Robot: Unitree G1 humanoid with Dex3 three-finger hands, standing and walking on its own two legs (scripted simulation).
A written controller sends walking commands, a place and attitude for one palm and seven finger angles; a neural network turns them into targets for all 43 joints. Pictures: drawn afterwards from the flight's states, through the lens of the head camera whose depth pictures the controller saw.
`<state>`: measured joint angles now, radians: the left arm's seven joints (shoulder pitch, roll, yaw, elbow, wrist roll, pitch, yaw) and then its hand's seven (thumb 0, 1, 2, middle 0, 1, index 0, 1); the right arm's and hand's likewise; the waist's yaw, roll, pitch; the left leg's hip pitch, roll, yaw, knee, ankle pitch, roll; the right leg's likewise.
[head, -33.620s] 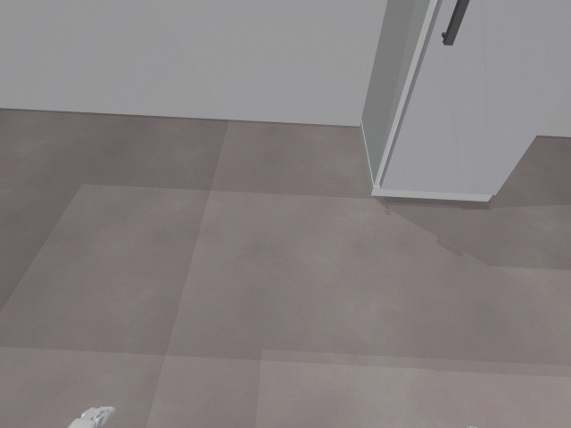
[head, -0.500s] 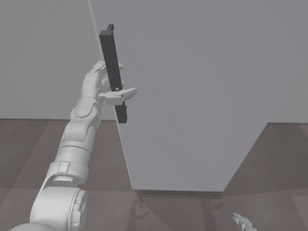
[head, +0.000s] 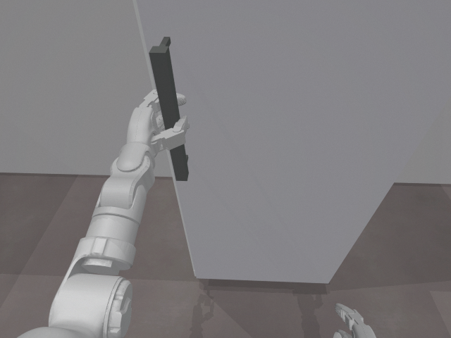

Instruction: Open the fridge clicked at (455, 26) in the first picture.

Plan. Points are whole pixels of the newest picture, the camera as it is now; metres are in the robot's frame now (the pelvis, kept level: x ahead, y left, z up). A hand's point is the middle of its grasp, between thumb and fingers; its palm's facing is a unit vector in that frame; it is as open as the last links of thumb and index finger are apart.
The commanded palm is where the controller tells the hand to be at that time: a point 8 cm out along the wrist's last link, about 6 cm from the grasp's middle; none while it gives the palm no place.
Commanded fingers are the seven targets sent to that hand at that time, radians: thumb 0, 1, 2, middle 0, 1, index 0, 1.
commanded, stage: grip the handle and tug to test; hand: left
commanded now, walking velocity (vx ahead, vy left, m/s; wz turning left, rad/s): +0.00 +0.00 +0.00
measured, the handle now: (175, 118) +0.47 +0.13 +0.17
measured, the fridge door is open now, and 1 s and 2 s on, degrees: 0 0 14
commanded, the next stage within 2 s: pull the door a little, standing still in 0.50 s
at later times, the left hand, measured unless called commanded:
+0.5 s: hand (180, 133) +0.41 +0.11 +0.18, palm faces +0.01 -1.00 +0.00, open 6.2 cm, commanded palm +0.36 +0.16 +0.18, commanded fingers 0.00 0.90 0.90 -0.45 -1.40 -0.45 -1.40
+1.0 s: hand (180, 135) +0.40 +0.11 +0.18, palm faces +0.00 -1.00 -0.02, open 6.3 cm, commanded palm +0.34 +0.15 +0.18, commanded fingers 0.00 0.90 0.90 -0.45 -1.40 -0.45 -1.40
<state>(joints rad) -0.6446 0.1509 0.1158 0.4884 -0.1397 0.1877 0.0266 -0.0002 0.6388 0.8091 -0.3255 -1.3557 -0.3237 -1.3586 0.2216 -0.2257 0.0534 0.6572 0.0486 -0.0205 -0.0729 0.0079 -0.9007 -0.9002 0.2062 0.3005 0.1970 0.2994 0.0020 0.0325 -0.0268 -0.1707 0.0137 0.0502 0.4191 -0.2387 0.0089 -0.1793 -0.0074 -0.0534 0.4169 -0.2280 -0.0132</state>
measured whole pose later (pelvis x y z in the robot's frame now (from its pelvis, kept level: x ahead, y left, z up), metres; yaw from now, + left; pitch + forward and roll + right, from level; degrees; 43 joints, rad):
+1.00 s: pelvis +0.06 +0.00 +0.00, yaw -2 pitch +2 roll +1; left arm -0.26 0.14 0.12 -0.07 -0.15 0.38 0.02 0.00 0.72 0.76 -0.26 -1.33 -0.23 -1.33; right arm 0.17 -0.21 0.06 0.55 0.03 0.07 -0.02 0.01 -0.90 -0.90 0.21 0.30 0.20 0.30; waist 0.00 0.04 -0.08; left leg -0.10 0.01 0.06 0.39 -0.27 0.01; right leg -0.13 0.00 -0.02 0.39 -0.28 -0.01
